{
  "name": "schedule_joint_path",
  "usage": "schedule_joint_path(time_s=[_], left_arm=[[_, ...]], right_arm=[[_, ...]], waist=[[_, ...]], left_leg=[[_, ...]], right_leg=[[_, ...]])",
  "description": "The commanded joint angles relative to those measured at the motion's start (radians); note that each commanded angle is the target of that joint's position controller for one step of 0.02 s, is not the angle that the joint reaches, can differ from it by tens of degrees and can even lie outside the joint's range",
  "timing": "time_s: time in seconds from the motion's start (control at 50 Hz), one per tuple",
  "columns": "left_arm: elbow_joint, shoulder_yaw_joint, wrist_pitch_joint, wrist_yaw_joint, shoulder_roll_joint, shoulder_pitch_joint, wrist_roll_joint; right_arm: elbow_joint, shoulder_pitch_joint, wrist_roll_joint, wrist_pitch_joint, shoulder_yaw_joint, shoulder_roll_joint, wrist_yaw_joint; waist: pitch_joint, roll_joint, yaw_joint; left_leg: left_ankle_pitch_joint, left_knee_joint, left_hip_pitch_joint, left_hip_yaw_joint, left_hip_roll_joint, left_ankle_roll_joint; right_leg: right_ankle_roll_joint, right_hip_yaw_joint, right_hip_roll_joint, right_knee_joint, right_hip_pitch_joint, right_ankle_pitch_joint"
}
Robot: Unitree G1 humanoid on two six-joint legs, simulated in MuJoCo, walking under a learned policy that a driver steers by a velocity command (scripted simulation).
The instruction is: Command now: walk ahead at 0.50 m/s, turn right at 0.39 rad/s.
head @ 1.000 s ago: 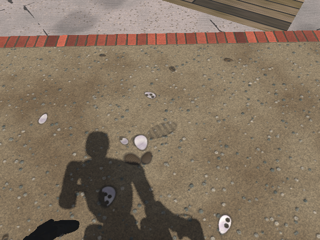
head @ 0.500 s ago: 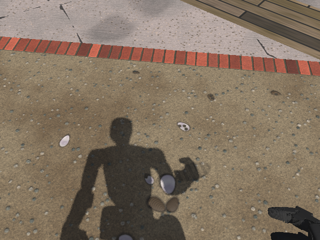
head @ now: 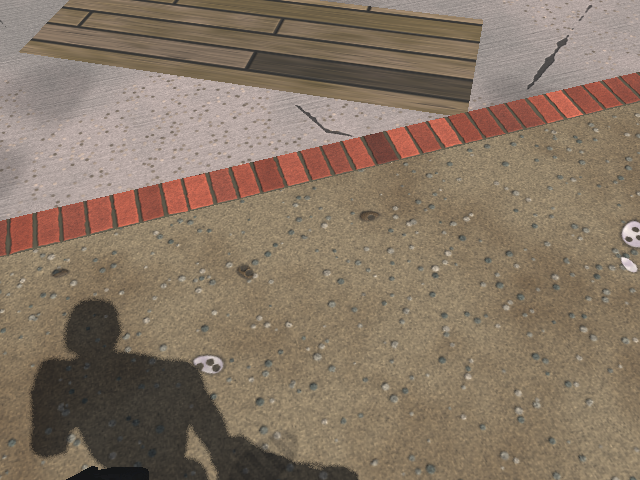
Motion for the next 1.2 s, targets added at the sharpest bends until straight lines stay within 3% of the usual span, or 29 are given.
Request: schedule_joint_path(time_s=[0.02, 0.04, 0.06, 0.08, 0.12, 0.16, 0.24, 0.36, 0.44, 0.48, 0.52, 0.54, 0.56, 0.58, 0.6, 0.62, 0.64, 0.68, 0.78, 0.9, 0.96, 0.98, 1.0, 1.02, 1.04, 1.1, 1.14, 1.16, 1.2], left_arm=[[0.034, 0.108, 0.002, 0.032, 0.26, 0.395, -0.004], [0.023, 0.105, -0.011, 0.033, 0.338, 0.347, -0.006], [0.008, 0.079, -0.025, 0.024, 0.241, 0.362, -0.003], [0.017, 0.066, -0.037, 0.021, 0.205, 0.319, 0.005], [0.005, 0.046, -0.044, 0.022, 0.143, 0.188, 0.01], [-0.004, 0.034, -0.053, 0.026, 0.111, 0.149, 0.023], [0.033, 0.04, -0.072, 0.039, 0.139, 0.179, 0.02], [0.088, 0.033, -0.066, 0.064, 0.142, 0.204, 0.033], [0.117, 0.039, -0.043, 0.076, 0.158, 0.194, 0.023], [0.111, 0.048, -0.024, 0.091, 0.176, 0.162, 0.011], [0.095, 0.046, -0.004, 0.107, 0.172, 0.131, 0.008], [0.068, 0.032, -0.009, 0.107, 0.147, 0.163, 0.034], [0.057, 0.001, -0.019, 0.085, 0.037, 0.31, 0.062], [0.078, 0.009, -0.029, 0.068, 0.119, 0.285, 0.036], [0.05, 0.019, -0.028, 0.065, 0.15, 0.186, 0.004], [0.045, 0.021, -0.019, 0.074, 0.151, 0.136, 0.008], [0.038, 0.026, -0.005, 0.086, 0.157, 0.109, 0.019], [0.03, 0.029, 0.016, 0.093, 0.138, 0.13, 0.025], [0.047, 0.02, 0.02, 0.108, 0.103, 0.153, 0.027], [0.028, 0.018, 0.01, 0.098, 0.1, 0.098, 0.018], [0.043, 0.016, -0.011, 0.08, 0.079, 0.142, 0.022], [0.036, 0.02, -0.017, 0.077, 0.116, 0.144, 0.039], [0.02, 0.035, -0.015, 0.082, 0.198, 0.13, 0.054], [0.036, 0.028, -0.012, 0.077, 0.164, 0.103, 0.066], [0.018, 0.015, -0.016, 0.074, 0.116, 0.056, 0.059], [0.035, 0.014, -0.023, 0.074, 0.119, 0.065, 0.028], [0.043, 0.005, -0.027, 0.07, 0.1, 0.096, 0.036], [0.043, 0.006, -0.027, 0.067, 0.102, 0.137, 0.036], [0.042, 0.006, -0.025, 0.067, 0.105, 0.109, 0.033]], right_arm=[[-0.068, -0.02, -0.025, -0.006, -0.01, -0.12, -0.006], [-0.103, 0.078, -0.041, -0.033, 0.029, -0.004, 0.008], [-0.091, -0.025, 0.006, -0.06, 0.009, -0.106, 0.02], [-0.12, -0.108, 0.035, -0.071, 0.001, -0.132, 0.024], [-0.107, -0.134, -0.004, -0.074, 0.0, -0.118, 0.01], [-0.084, -0.08, -0.009, -0.049, -0.003, -0.105, 0.012], [-0.085, -0.121, -0.018, -0.016, 0.005, -0.068, 0.008], [-0.116, -0.258, -0.016, -0.03, 0.027, -0.02, 0.033], [-0.147, -0.278, -0.015, -0.03, 0.019, -0.049, 0.059], [-0.153, -0.224, -0.025, -0.031, 0.004, -0.083, 0.072], [-0.112, -0.034, -0.028, -0.034, -0.029, -0.145, 0.069], [-0.119, 0.044, -0.037, -0.031, -0.046, -0.223, 0.051], [-0.145, 0.005, -0.046, -0.027, -0.045, -0.274, 0.043], [-0.168, -0.001, -0.036, -0.016, -0.034, -0.207, 0.042], [-0.195, -0.071, -0.026, -0.006, -0.026, -0.169, 0.038], [-0.202, -0.121, -0.011, 0.009, -0.017, -0.134, 0.03], [-0.212, -0.152, -0.007, 0.021, -0.01, -0.117, 0.022], [-0.226, -0.178, -0.028, 0.033, -0.012, -0.121, 0.015], [-0.244, -0.173, -0.026, 0.05, -0.025, -0.151, -0.012], [-0.238, -0.175, -0.037, 0.074, -0.007, -0.121, -0.013], [-0.227, -0.174, -0.029, 0.081, 0.015, -0.081, -0.009], [-0.216, -0.129, -0.033, 0.076, 0.025, -0.056, -0.008], [-0.213, -0.062, -0.047, 0.067, 0.029, -0.031, -0.004], [-0.235, -0.114, -0.04, 0.057, 0.021, -0.056, -0.002], [-0.227, -0.142, -0.043, 0.054, 0.011, -0.093, -0.004], [-0.214, -0.176, -0.051, 0.074, 0.019, -0.043, 0.0], [-0.211, -0.171, -0.045, 0.08, 0.023, -0.04, 0.003], [-0.196, -0.17, -0.039, 0.082, 0.014, -0.072, 0.002], [-0.186, -0.158, -0.039, 0.078, 0.018, -0.045, 0.002]], waist=[[-0.23, -0.08, 0.23], [-0.336, -0.272, 0.102], [-0.372, -0.12, 0.183], [-0.228, -0.096, 0.178], [-0.108, -0.025, 0.104], [-0.102, -0.045, 0.056], [-0.046, -0.022, 0.054], [0.009, -0.032, 0.112], [-0.002, -0.054, 0.113], [-0.039, -0.076, 0.077], [-0.134, -0.04, -0.016], [-0.244, 0.106, -0.03], [-0.374, 0.3, 0.086], [-0.489, 0.165, 0.019], [-0.363, 0.116, 0.011], [-0.251, 0.017, 0.028], [-0.176, 0.013, 0.044], [-0.125, 0.09, 0.085], [-0.204, 0.119, 0.074], [-0.154, 0.165, 0.035], [-0.138, 0.152, 0.075], [-0.132, 0.099, 0.063], [-0.137, -0.106, 0.0], [-0.098, -0.24, 0.003], [-0.089, -0.191, 0.016], [-0.083, -0.152, 0.032], [-0.081, -0.119, 0.041], [-0.074, -0.053, 0.074], [-0.06, -0.039, 0.056]], left_leg=[[0.644, 0.617, -0.368, -0.032, 0.132, 0.09], [-0.157, 0.922, -0.73, -0.177, -0.067, 0.038], [-0.142, 1.005, -0.815, -0.345, -0.041, 0.053], [-0.056, 0.993, -0.884, -0.33, -0.001, 0.074], [0.091, 0.851, -0.794, -0.328, 0.079, 0.084], [0.16, 0.795, -0.696, -0.338, 0.101, 0.078], [0.306, 0.644, -0.766, -0.326, 0.102, 0.037], [0.616, 0.286, -0.668, -0.271, 0.026, 0.049], [0.542, 0.201, -0.674, -0.266, -0.017, 0.081], [0.419, 0.185, -0.637, -0.238, -0.051, 0.109], [0.502, 0.078, -0.408, -0.219, -0.109, 0.152], [0.9, 0.104, -0.147, -0.456, 0.061, 0.226], [1.208, 0.144, 0.172, -0.862, 0.304, 0.449], [0.974, 0.079, 0.179, -0.895, 0.291, 0.464], [0.79, 0.04, 0.066, -0.789, 0.243, 0.423], [0.623, -0.004, -0.074, -0.717, 0.196, 0.371], [0.522, -0.042, -0.213, -0.688, 0.173, 0.349], [0.439, -0.087, -0.375, -0.645, 0.109, 0.323], [0.47, -0.052, -0.387, -0.59, 0.084, 0.306], [0.228, -0.04, -0.406, -0.636, 0.08, 0.28], [0.254, 0.033, -0.413, -0.629, 0.051, 0.227], [0.21, 0.084, -0.451, -0.597, 0.011, 0.174], [0.039, 0.233, -0.512, -0.477, -0.104, 0.113], [-0.013, 0.25, -0.505, -0.385, -0.126, 0.078], [0.024, 0.276, -0.443, -0.385, -0.093, 0.057], [0.235, 0.148, -0.345, -0.378, -0.071, 0.045], [0.35, 0.124, -0.284, -0.395, -0.048, 0.058], [0.326, 0.144, -0.298, -0.398, -0.055, 0.078], [0.31, 0.125, -0.331, -0.405, -0.052, 0.086]], right_leg=[[-0.12, 0.186, -0.056, -0.064, 0.659, 0.05], [-0.295, 0.746, -0.284, -0.221, 0.883, -0.16], [-0.28, 0.805, -0.314, -0.319, 0.88, -0.217], [-0.233, 0.649, -0.285, -0.319, 0.778, -0.138], [-0.173, 0.427, -0.204, -0.327, 0.52, 0.071], [-0.166, 0.349, -0.169, -0.383, 0.419, 0.158], [-0.162, 0.218, -0.155, -0.452, 0.399, 0.272], [-0.069, 0.001, -0.102, -0.445, 0.393, 0.444], [-0.054, -0.022, -0.154, -0.344, 0.532, 0.55], [-0.036, -0.017, -0.171, -0.221, 0.593, 0.72], [0.024, -0.06, -0.109, 0.081, 0.555, 0.74], [0.085, -0.077, -0.028, 0.388, 0.35, 0.37], [0.154, 0.019, 0.171, 0.733, -0.017, -0.57], [0.141, 0.185, 0.128, 0.821, -0.059, -0.538], [0.129, 0.175, 0.089, 0.803, -0.12, -0.459], [0.13, 0.153, 0.051, 0.735, -0.132, -0.388], [0.135, 0.148, 0.027, 0.665, -0.107, -0.342], [0.14, 0.137, 0.026, 0.532, -0.008, -0.303], [0.181, 0.123, 0.028, 0.329, 0.055, -0.204], [0.172, 0.106, 0.019, 0.146, 0.126, -0.187], [0.127, 0.076, 0.033, -0.152, 0.286, -0.048], [0.095, 0.149, -0.044, -0.211, 0.357, 0.026], [0.015, 0.315, -0.209, -0.236, 0.4, 0.211], [-0.088, 0.41, -0.272, -0.283, 0.278, 0.163], [-0.091, 0.385, -0.241, -0.289, 0.247, 0.11], [0.006, 0.264, -0.132, -0.237, 0.264, 0.046], [0.046, 0.218, -0.08, -0.203, 0.248, -0.002], [0.062, 0.182, -0.046, -0.211, 0.239, -0.049], [0.072, 0.154, -0.033, -0.179, 0.265, -0.067]])
Velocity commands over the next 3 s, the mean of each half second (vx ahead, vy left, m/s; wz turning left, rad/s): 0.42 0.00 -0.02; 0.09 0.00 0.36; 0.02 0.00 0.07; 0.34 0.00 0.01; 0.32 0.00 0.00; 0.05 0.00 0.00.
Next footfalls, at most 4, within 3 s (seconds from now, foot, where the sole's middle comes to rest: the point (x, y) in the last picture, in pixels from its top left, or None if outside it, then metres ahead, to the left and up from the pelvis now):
0.52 left None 0.45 0.10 -0.76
0.98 right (402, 467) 0.48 -0.14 -0.76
2.12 right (341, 313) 0.84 -0.05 -0.76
2.56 left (237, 295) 0.91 0.20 -0.76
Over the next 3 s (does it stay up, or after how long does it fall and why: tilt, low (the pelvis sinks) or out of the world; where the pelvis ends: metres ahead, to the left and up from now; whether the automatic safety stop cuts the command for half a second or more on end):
stays up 0.85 0.06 0.01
